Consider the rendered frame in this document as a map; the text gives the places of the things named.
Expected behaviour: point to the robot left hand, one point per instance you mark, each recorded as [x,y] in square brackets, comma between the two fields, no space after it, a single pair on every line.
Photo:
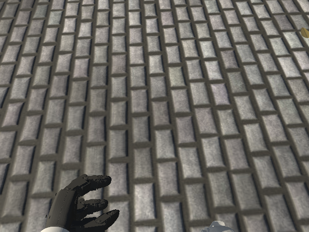
[67,211]

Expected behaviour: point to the robot right shin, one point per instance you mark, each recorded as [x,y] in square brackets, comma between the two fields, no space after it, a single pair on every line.
[217,223]

